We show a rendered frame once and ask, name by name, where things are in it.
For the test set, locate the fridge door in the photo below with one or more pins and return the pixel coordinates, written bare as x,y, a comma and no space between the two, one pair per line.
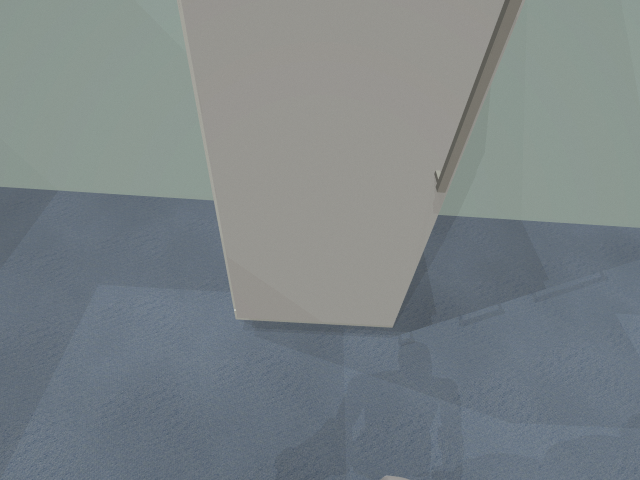
325,121

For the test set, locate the handle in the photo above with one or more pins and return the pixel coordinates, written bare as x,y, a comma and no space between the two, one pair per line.
491,57

